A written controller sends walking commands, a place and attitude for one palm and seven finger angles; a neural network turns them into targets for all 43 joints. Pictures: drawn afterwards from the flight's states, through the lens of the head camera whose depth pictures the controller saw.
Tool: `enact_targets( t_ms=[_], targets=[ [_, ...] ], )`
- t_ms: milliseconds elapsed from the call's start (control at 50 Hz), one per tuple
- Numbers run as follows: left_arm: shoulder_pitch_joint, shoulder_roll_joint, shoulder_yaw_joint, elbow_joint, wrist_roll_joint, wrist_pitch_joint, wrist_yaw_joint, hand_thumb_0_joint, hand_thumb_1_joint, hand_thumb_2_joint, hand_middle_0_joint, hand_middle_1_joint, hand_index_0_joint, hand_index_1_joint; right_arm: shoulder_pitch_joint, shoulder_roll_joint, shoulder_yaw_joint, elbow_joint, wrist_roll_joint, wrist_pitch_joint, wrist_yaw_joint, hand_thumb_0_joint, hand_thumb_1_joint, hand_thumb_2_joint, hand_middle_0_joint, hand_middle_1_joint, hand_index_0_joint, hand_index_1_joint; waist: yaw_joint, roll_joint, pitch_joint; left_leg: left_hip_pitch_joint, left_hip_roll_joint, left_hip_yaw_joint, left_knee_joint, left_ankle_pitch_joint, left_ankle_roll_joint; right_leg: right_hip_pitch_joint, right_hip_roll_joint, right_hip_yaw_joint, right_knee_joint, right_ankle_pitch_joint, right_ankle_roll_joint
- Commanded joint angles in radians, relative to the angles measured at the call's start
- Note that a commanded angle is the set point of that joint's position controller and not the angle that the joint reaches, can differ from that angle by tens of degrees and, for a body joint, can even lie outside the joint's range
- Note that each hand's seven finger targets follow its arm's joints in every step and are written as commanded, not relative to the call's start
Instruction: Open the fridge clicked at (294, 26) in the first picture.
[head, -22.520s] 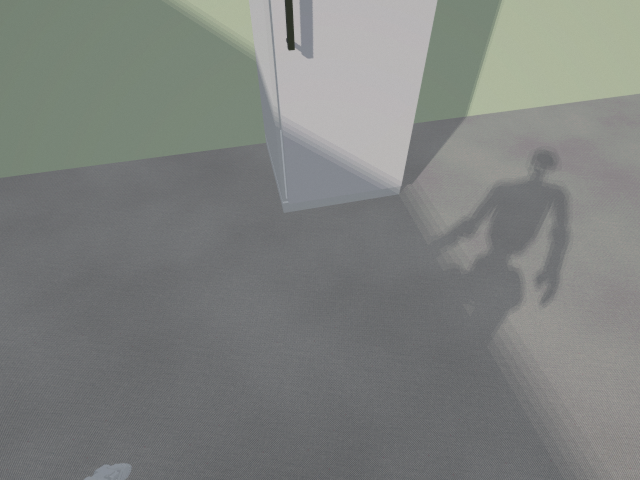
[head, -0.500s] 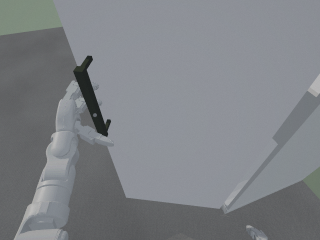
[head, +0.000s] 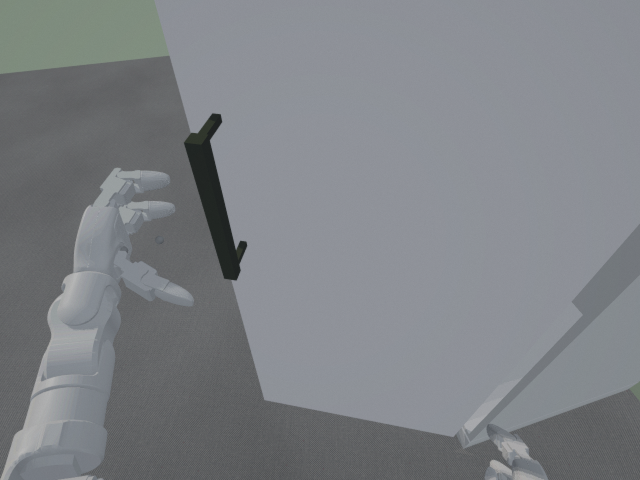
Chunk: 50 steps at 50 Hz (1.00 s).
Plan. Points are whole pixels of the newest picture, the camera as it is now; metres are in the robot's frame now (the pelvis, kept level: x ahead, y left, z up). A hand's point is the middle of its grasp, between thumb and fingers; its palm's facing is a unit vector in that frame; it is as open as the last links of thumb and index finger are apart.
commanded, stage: slip the hand off the handle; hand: left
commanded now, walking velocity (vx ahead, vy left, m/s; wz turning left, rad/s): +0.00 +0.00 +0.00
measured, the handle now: (223, 206) +0.42 +0.16 +0.13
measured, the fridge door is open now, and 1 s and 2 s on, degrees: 63 63 63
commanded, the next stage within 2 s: draw the hand back to the body in 0.72 s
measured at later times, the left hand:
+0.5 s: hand (145, 291) +0.28 +0.22 +0.13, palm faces +0.14 -0.98 -0.17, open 14.7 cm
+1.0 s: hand (123, 315) +0.25 +0.22 +0.14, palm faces +0.23 -0.97 -0.02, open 14.7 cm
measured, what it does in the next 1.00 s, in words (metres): stands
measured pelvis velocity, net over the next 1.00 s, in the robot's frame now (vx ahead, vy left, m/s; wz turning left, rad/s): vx -0.01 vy -0.01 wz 0.02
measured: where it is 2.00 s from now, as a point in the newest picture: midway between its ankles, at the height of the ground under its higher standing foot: outside the picture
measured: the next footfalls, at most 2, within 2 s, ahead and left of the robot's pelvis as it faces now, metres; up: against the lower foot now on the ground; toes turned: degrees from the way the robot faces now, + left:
none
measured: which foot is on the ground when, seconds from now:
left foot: down 0.00-1.00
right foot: down 0.00-1.00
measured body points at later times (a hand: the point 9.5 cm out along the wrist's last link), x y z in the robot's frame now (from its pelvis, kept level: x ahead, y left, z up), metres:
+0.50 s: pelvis -0.01 +0.00 +0.00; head -0.02 -0.01 +0.45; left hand +0.27 +0.27 +0.14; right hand +0.15 -0.24 -0.08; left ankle +0.02 +0.10 -0.73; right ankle -0.02 -0.12 -0.73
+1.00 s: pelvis -0.01 -0.01 +0.00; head -0.03 -0.03 +0.45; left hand +0.23 +0.27 +0.14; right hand +0.18 -0.23 -0.07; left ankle +0.02 +0.10 -0.73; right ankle -0.02 -0.12 -0.73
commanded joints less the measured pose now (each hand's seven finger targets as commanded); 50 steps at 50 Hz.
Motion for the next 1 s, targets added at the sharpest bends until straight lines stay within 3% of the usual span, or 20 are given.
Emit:
enact_targets(
  t_ms=[0, 40, 60, 160, 220, 340, 360, 440, 500, 580, 620, 720, 740, 780, 820, 840, 860, 900, 940, 980],
  targets=[
    [-0.345, 0.243, 0.099, -0.175, -0.028, -0.066, -0.014, 0.0, -0.55, 0.2, -0.25, -1.15, -0.25, -1.15, -0.027, -0.143, -0.057, -0.122, 0.008, -0.049, -0.012, 0.0, -0.9, -0.9, 0.2, 0.3, 0.2, 0.3, -0.01, 0.002, -0.227, 0.194, 0.001, -0.051, -0.067, 0.253, 0.001, -0.017, 0.024, 0.011, -0.078, 0.284, -0.019],
    [-0.312, 0.189, 0.054, -0.194, -0.035, -0.063, -0.028, 0.0, -0.55, 0.2, -0.25, -1.15, -0.25, -1.15, -0.037, -0.136, -0.055, -0.139, 0.01, -0.056, -0.008, 0.0, -0.9, -0.9, 0.2, 0.3, 0.2, 0.3, -0.005, 0.029, -0.218, 0.194, 0.0, -0.053, -0.074, 0.226, 0.0, -0.027, 0.025, 0.007, -0.082, 0.25, -0.02],
    [-0.271, 0.2, 0.074, -0.199, -0.038, -0.063, -0.027, 0.0, -0.55, 0.2, -0.25, -1.15, -0.25, -1.15, -0.037, -0.141, -0.057, -0.143, 0.009, -0.057, -0.008, 0.0, -0.9, -0.9, 0.2, 0.3, 0.2, 0.3, 0.004, -0.001, -0.225, 0.189, 0.001, -0.054, -0.073, 0.233, 0.003, -0.009, 0.026, 0.007, -0.082, 0.26, -0.021],
    [-0.173, 0.218, 0.104, -0.315, -0.047, -0.069, -0.02, 0.0, -0.55, 0.2, -0.25, -1.15, -0.25, -1.15, -0.051, -0.139, -0.058, -0.164, 0.005, -0.068, -0.002, 0.0, -0.9, -0.9, 0.2, 0.3, 0.2, 0.3, 0.019, -0.002, -0.228, 0.181, 0.002, -0.05, -0.076, 0.24, 0.005, 0.009, 0.027, 0.008, -0.077, 0.268, -0.019],
    [-0.13, 0.193, 0.084, -0.409, -0.049, -0.075, -0.004, 0.0, -0.55, 0.2, -0.25, -1.15, -0.25, -1.15, -0.066, -0.128, -0.057, -0.169, 0.006, -0.083, -0.001, 0.0, -0.9, -0.9, 0.2, 0.3, 0.2, 0.3, 0.019, 0.054, -0.219, 0.203, 0.007, -0.053, -0.085, 0.223, -0.001, -0.014, 0.029, 0.002, -0.076, 0.23, -0.02],
    [-0.061, 0.167, 0.065, -0.479, -0.051, -0.064, 0.02, 0.0, -0.55, 0.2, -0.25, -1.15, -0.25, -1.15, -0.097, -0.125, -0.044, -0.166, 0.003, -0.108, -0.01, 0.0, -0.9, -0.9, 0.2, 0.3, 0.2, 0.3, 0.014, 0.036, -0.158, 0.179, 0.005, -0.056, -0.105, 0.119, 0.002, -0.033, 0.026, 0.005, -0.099, 0.139, -0.016],
    [-0.041, 0.176, 0.079, -0.483, -0.049, -0.061, 0.023, 0.0, -0.55, 0.2, -0.25, -1.15, -0.25, -1.15, -0.096, -0.127, -0.046, -0.162, 0.0, -0.11, -0.012, 0.0, -0.9, -0.9, 0.2, 0.3, 0.2, 0.3, 0.015, 0.006, -0.159, 0.178, 0.007, -0.054, -0.101, 0.125, 0.006, -0.024, 0.026, 0.007, -0.103, 0.148, -0.015],
    [0.034, 0.152, 0.06, -0.526, -0.06, -0.049, 0.011, 0.0, -0.55, 0.2, -0.25, -1.15, -0.25, -1.15, -0.109, -0.118, -0.04, -0.165, 0.004, -0.125, -0.013, 0.0, -0.9, -0.9, 0.2, 0.3, 0.2, 0.3, 0.024, 0.033, -0.152, 0.184, 0.004, -0.053, -0.107, 0.12, 0.002, -0.017, 0.025, 0.005, -0.105, 0.147, -0.016],
    [0.08, 0.118, 0.03, -0.572, -0.065, -0.038, 0.004, 0.0, -0.55, 0.2, -0.25, -1.15, -0.25, -1.15, -0.116, -0.111, -0.035, -0.172, 0.003, -0.134, -0.012, 0.0, -0.9, -0.9, 0.2, 0.3, 0.2, 0.3, 0.023, 0.017, -0.137, 0.187, 0.002, -0.051, -0.105, 0.126, 0.004, -0.011, 0.022, 0.003, -0.109, 0.16, -0.013],
    [0.182, 0.134, 0.061, -0.599, -0.075, -0.022, -0.001, 0.0, -0.55, 0.2, -0.25, -1.15, -0.25, -1.15, -0.12, -0.11, -0.032, -0.175, 0.002, -0.138, -0.015, 0.0, -0.9, -0.9, 0.2, 0.3, 0.2, 0.3, 0.034, -0.007, -0.119, 0.173, -0.001, -0.045, -0.104, 0.124, 0.007, 0.001, 0.018, 0.006, -0.117, 0.164, -0.011],
    [0.184, 0.115, 0.038, -0.658, -0.078, -0.024, -0.007, 0.0, -0.55, 0.2, -0.25, -1.15, -0.25, -1.15, -0.13, -0.103, -0.027, -0.183, 0.001, -0.145, -0.014, 0.0, -0.9, -0.9, 0.2, 0.3, 0.2, 0.3, 0.035, 0.022, -0.118, 0.182, -0.003, -0.048, -0.106, 0.118, 0.003, 0.0, 0.019, 0.005, -0.116, 0.155, -0.011],
    [0.241, 0.097, 0.018, -0.72, -0.081, -0.024, -0.006, 0.0, -0.55, 0.2, -0.25, -1.15, -0.25, -1.15, -0.134, -0.099, -0.02, -0.183, -0.001, -0.16, -0.017, 0.0, -0.9, -0.9, 0.2, 0.3, 0.2, 0.3, 0.027, 0.019, -0.083, 0.178, -0.005, -0.048, -0.101, 0.099, 0.005, -0.015, 0.017, 0.006, -0.125, 0.134, -0.008],
    [0.197, 0.11, 0.02, -0.732, -0.079, -0.026, -0.004, 0.0, -0.55, 0.2, -0.25, -1.15, -0.25, -1.15, -0.133, -0.1, -0.019, -0.177, 0.0, -0.163, -0.02, 0.0, -0.9, -0.9, 0.2, 0.3, 0.2, 0.3, 0.019, 0.034, -0.07, 0.176, -0.005, -0.053, -0.101, 0.083, 0.004, -0.028, 0.017, 0.008, -0.126, 0.116, -0.008],
    [0.176, 0.134, 0.044, -0.692, -0.076, -0.021, 0.003, 0.0, -0.55, 0.2, -0.25, -1.15, -0.25, -1.15, -0.126, -0.106, -0.02, -0.163, -0.003, -0.164, -0.029, 0.0, -0.9, -0.9, 0.2, 0.3, 0.2, 0.3, 0.013, -0.01, -0.056, 0.162, -0.005, -0.056, -0.098, 0.062, 0.008, -0.038, 0.015, 0.013, -0.136, 0.087, -0.005],
    [0.179, 0.132, 0.05, -0.677, -0.082, -0.022, -0.003, 0.0, -0.55, 0.2, -0.25, -1.15, -0.25, -1.15, -0.128, -0.103, -0.019, -0.16, -0.002, -0.169, -0.034, 0.0, -0.9, -0.9, 0.2, 0.3, 0.2, 0.3, 0.02, 0.004, -0.078, 0.17, -0.008, -0.054, -0.097, 0.063, 0.006, -0.029, 0.014, 0.016, -0.136, 0.084, -0.006],
    [0.132, 0.05, 0.127, -0.616, -0.269, 0.072, -0.003, 0.0, -0.55, 0.2, -0.25, -1.15, -0.25, -1.15, -0.182, -0.095, -0.012, -0.153, 0.026, -0.187, -0.052, 0.0, -0.9, -0.9, 0.2, 0.3, 0.2, 0.3, 0.048, -0.005, -0.12, 0.166, -0.011, -0.066, -0.124, 0.018, -0.004, 0.036, 0.006, 0.015, -0.172, 0.06, -0.01],
    [0.107, 0.063, 0.107, -0.652, -0.27, 0.116, -0.008, 0.0, -0.55, 0.2, -0.25, -1.15, -0.25, -1.15, -0.197, -0.097, -0.003, -0.148, 0.027, -0.201, -0.065, 0.0, -0.9, -0.9, 0.2, 0.3, 0.2, 0.3, 0.049, -0.015, -0.123, 0.188, -0.01, -0.062, -0.127, 0.037, 0.002, 0.053, 0.003, 0.022, -0.185, 0.075, -0.004],
    [0.157, 0.102, 0.097, -0.734, -0.207, 0.173, 0.008, 0.0, -0.55, 0.2, -0.25, -1.15, -0.25, -1.15, -0.174, -0.093, -0.004, -0.156, 0.02, -0.214, -0.063, 0.0, -0.9, -0.9, 0.2, 0.3, 0.2, 0.3, 0.064, 0.071, -0.167, 0.225, -0.014, -0.056, -0.135, 0.129, 0.006, 0.072, -0.001, 0.015, -0.164, 0.172, -0.007],
    [0.227, 0.101, 0.076, -0.764, -0.155, 0.196, 0.021, 0.0, -0.55, 0.2, -0.25, -1.15, -0.25, -1.15, -0.154, -0.09, -0.005, -0.164, 0.014, -0.211, -0.048, 0.0, -0.9, -0.9, 0.2, 0.3, 0.2, 0.3, 0.062, 0.04, -0.153, 0.239, -0.01, -0.054, -0.138, 0.209, 0.006, 0.083, 0.004, -0.002, -0.144, 0.257, -0.01],
    [0.281, 0.082, 0.067, -0.785, -0.157, 0.202, 0.014, 0.0, -0.55, 0.2, -0.25, -1.15, -0.25, -1.15, -0.153, -0.092, -0.007, -0.17, 0.013, -0.207, -0.036, 0.0, -0.9, -0.9, 0.2, 0.3, 0.2, 0.3, 0.058, -0.005, -0.124, 0.23, -0.004, -0.051, -0.131, 0.24, 0.007, 0.089, 0.004, -0.007, -0.142, 0.301, -0.007]
  ],
)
